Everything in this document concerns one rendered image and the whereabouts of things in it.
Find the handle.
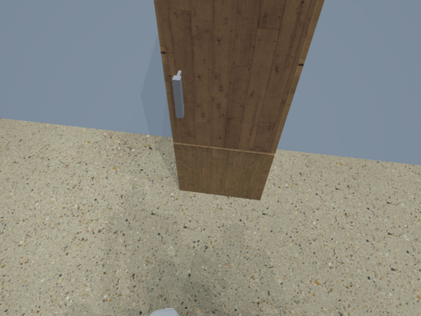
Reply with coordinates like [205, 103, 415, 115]
[172, 70, 184, 118]

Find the cupboard door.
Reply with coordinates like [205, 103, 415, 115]
[159, 0, 317, 153]

